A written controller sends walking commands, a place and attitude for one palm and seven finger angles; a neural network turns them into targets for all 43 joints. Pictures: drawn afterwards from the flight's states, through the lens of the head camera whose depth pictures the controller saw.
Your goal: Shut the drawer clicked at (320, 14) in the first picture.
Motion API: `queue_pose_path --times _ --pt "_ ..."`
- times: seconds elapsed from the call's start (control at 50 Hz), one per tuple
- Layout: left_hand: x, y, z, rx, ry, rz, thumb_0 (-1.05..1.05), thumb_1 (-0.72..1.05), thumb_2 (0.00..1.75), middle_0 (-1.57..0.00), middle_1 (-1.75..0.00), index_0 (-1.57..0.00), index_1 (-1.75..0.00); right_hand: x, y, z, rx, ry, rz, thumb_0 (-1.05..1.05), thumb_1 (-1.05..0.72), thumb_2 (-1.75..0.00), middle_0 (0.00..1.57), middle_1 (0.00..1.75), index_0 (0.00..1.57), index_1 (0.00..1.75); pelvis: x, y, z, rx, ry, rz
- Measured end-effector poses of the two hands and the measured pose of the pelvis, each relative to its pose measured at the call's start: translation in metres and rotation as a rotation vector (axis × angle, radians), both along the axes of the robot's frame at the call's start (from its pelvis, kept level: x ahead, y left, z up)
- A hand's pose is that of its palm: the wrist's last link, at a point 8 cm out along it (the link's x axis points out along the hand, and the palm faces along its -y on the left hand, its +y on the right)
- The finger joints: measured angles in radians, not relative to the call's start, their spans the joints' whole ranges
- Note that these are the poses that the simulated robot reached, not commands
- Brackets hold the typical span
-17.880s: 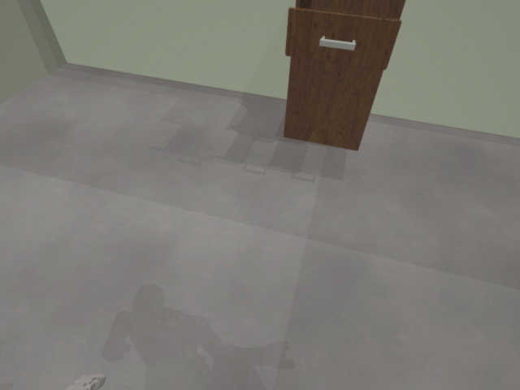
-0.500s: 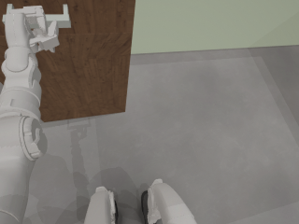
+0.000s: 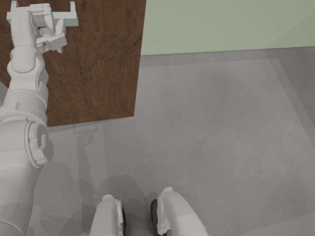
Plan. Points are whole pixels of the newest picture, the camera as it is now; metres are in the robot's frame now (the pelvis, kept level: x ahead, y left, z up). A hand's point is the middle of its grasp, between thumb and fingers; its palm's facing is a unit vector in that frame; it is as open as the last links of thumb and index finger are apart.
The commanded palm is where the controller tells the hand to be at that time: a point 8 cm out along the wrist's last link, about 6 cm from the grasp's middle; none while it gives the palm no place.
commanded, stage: pull the fist back off the drawer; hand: left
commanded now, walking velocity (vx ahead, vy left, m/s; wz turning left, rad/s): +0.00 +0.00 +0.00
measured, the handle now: (44, 12) +0.64 +0.19 +0.08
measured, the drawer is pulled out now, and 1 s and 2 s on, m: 0.00 0.00 0.00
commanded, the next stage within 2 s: draw the hand back to the body in 0.24 s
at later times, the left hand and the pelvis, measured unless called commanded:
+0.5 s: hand (54, 37) +0.55 +0.16 +0.10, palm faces +0.10 -0.99 -0.04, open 2.9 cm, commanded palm +0.50 +0.20 +0.11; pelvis +0.05 -0.01 +0.03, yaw -2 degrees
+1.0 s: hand (0, 86) +0.38 +0.19 +0.18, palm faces +0.17 -0.96 -0.22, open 3.3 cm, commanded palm +0.34 +0.24 +0.20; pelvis +0.07 -0.01 +0.09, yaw +1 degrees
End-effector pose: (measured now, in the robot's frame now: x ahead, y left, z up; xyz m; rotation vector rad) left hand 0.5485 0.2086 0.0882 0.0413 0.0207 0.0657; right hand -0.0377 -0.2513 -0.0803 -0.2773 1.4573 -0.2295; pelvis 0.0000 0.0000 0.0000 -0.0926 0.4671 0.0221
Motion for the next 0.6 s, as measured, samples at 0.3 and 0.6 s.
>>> queue_pose_path --times 0.3,0.6 --pt "-0.005 -0.010 -0.004 -0.015 0.006 0.004 -0.06 0.69 0.87 -1.40 -1.60 -1.40 -1.60 0.053 -0.006 0.003 0.027 -0.069 -0.007 0.00 -0.90 -0.89 0.21 0.30 0.20 0.29 0.026 -0.004 0.014 0.020 -0.031 -0.021" --pt "-0.059 0.015 0.036 0.005 -0.035 0.030 0.00 0.84 0.88 -1.39 -1.60 -1.40 -1.60 0.119 -0.007 0.026 0.092 -0.204 -0.046 0.01 -0.91 -0.89 0.20 0.30 0.20 0.29 0.063 -0.009 0.050 0.045 -0.133 -0.047"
